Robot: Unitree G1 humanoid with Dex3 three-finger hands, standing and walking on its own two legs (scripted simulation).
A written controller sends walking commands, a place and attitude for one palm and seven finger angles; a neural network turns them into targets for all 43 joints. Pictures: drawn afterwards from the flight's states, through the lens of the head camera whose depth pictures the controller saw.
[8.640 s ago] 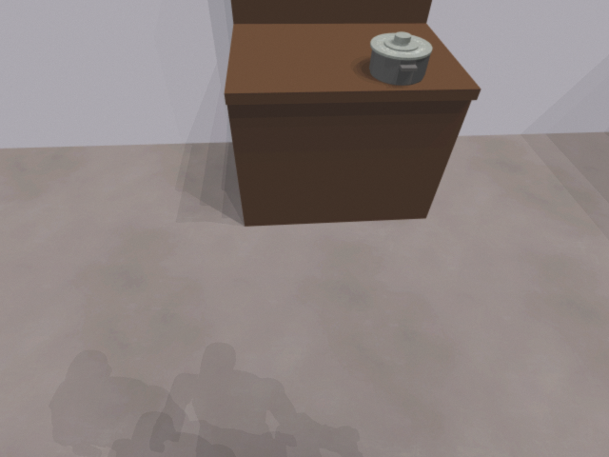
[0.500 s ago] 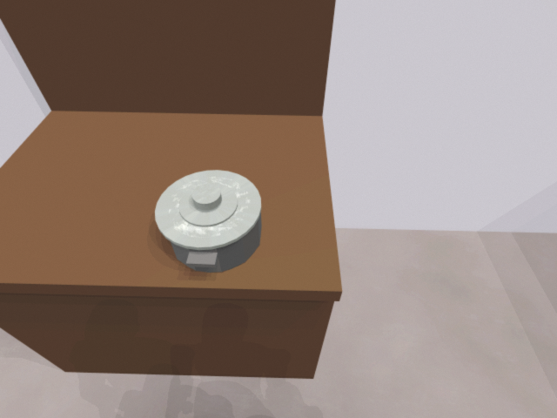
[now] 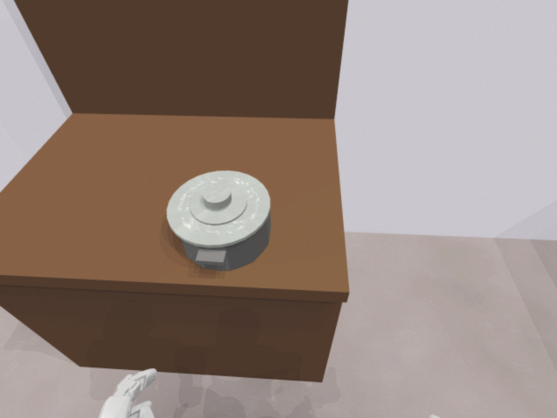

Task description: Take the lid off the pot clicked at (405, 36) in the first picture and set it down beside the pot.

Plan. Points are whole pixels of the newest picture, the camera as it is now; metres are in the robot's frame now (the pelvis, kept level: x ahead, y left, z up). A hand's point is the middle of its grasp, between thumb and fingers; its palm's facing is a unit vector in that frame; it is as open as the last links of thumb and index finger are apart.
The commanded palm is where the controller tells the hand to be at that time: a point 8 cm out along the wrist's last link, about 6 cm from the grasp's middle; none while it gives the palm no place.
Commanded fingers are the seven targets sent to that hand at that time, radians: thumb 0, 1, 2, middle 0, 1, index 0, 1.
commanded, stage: lift the closed hand beside the body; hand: left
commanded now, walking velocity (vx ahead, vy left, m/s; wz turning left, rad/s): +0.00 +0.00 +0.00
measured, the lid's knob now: (217, 196) +0.51 +0.15 +0.01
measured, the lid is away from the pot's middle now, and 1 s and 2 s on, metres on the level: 0.00 0.00 0.00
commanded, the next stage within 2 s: raise the hand higher, near the body in 0.44 s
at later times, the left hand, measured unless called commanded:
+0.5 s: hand out of the picture +0.12 +0.22 -0.06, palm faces +0.24 -0.91 -0.33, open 3.1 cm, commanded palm +0.08 +0.27 -0.03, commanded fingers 0.00 0.90 0.90 -1.30 -1.50 -1.30 -1.50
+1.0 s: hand (105, 385) +0.16 +0.23 +0.02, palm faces +0.27 -0.89 -0.37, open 3.1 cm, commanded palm +0.11 +0.27 +0.06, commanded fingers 0.00 0.90 0.90 -1.30 -1.50 -1.30 -1.50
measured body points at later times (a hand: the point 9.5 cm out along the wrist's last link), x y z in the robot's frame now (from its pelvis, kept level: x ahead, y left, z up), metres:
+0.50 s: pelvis +0.00 +0.00 -0.01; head +0.02 -0.01 +0.44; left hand +0.11 +0.27 -0.04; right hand +0.19 -0.21 -0.09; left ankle -0.01 +0.12 -0.74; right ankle +0.01 -0.11 -0.74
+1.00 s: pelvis +0.02 +0.01 +0.00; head +0.02 +0.00 +0.45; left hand +0.14 +0.28 +0.04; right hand +0.22 -0.21 -0.07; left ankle -0.01 +0.12 -0.74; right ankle +0.01 -0.11 -0.74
